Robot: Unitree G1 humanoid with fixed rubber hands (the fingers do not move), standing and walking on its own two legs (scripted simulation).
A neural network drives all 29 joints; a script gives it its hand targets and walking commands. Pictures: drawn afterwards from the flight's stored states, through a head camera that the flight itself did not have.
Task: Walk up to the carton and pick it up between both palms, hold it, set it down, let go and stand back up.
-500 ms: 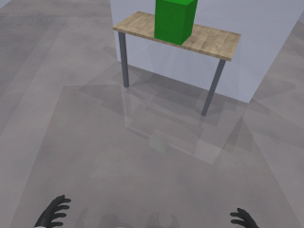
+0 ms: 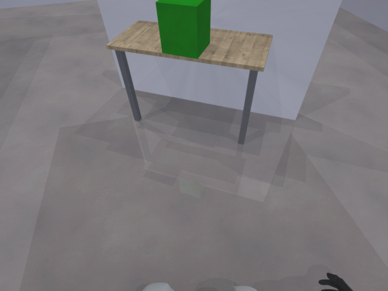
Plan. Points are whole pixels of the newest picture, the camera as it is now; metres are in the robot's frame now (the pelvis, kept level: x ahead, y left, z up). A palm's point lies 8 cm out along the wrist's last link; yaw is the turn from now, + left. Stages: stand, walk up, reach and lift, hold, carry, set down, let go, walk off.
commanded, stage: walk up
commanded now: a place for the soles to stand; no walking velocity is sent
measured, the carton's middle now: (185, 24) +1.34 +0.08 +0.00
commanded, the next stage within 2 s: none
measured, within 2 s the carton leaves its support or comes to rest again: neither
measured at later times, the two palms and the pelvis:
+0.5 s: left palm (32, 218) +0.28 +0.41 -0.06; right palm (306, 274) +0.17 -0.22 -0.07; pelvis +0.13 +0.10 +0.01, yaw -7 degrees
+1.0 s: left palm (30, 189) +0.37 +0.46 -0.06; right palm (272, 225) +0.29 -0.18 -0.10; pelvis +0.26 +0.14 +0.00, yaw -10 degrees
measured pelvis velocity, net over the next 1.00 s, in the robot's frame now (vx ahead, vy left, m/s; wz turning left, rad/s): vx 0.26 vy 0.14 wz -0.17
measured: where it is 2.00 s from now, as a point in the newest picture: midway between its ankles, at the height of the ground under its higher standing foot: (167, 227)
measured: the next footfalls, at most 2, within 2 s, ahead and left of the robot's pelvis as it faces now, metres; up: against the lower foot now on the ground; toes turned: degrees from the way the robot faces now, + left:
left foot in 0.28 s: +0.22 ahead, +0.19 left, +0.00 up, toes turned -1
right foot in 0.68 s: +0.31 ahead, -0.04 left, +0.00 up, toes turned -12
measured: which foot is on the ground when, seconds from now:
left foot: up 0.00-0.26, down 0.28-0.70, up 0.72-0.96, down 0.98-1.00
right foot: down 0.00-0.30, up 0.32-0.66, down 0.68-0.98, up 1.00-1.00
